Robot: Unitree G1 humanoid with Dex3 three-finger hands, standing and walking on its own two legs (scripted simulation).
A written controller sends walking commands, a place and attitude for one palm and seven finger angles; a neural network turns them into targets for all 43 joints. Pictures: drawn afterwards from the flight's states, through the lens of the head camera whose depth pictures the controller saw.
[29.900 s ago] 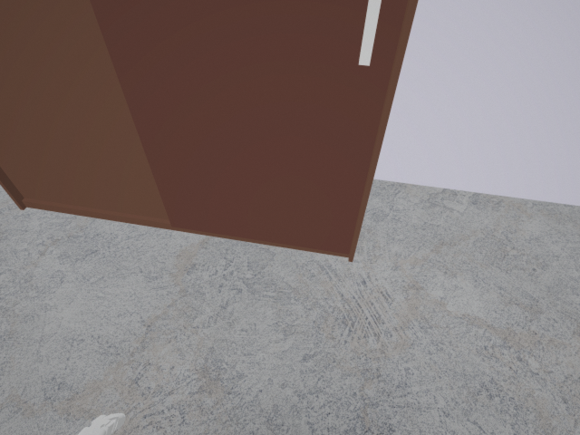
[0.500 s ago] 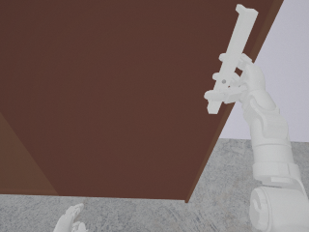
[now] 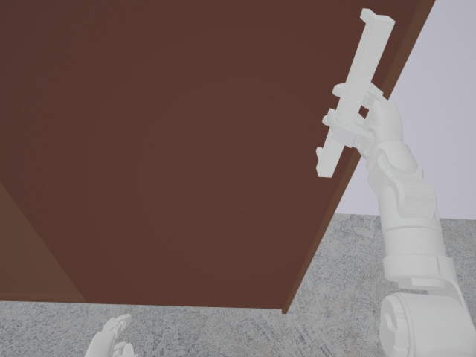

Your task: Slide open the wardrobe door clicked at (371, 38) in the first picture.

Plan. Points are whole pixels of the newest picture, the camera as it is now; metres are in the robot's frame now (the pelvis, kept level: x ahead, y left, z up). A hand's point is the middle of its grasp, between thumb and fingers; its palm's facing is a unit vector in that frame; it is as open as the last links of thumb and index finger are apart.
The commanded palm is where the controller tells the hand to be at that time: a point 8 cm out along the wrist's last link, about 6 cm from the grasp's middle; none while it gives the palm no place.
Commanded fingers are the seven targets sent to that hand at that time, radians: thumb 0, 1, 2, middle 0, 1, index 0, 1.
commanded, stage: grip the handle and tug to test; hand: right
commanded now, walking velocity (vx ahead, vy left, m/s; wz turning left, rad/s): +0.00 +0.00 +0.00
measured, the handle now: (343, 103) +0.47 -0.12 +0.24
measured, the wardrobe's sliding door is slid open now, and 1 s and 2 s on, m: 0.00 0.00 0.06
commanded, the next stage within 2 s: tug the door sideways, standing still in 0.74 s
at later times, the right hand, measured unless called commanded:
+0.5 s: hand (337, 127) +0.41 -0.11 +0.23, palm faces -0.02 +1.00 -0.01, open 6.4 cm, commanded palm +0.36 -0.16 +0.23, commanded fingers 0.00 -0.90 -0.90 0.45 1.40 0.45 1.40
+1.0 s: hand (337, 128) +0.41 -0.11 +0.23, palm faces -0.06 +1.00 -0.03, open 6.5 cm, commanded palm +0.39 -0.15 +0.23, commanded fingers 0.00 -0.90 -0.90 0.45 1.40 0.45 1.40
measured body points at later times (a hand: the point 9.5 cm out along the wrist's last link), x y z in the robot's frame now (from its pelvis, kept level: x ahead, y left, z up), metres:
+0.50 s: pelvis +0.01 +0.01 +0.00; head -0.01 +0.03 +0.45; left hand +0.17 +0.25 -0.09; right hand +0.41 -0.16 +0.24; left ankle -0.05 +0.10 -0.74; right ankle +0.01 -0.11 -0.74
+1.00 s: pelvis +0.07 +0.02 +0.00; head +0.05 +0.04 +0.45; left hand +0.25 +0.26 -0.08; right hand +0.41 -0.16 +0.23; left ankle -0.05 +0.09 -0.74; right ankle +0.01 -0.12 -0.74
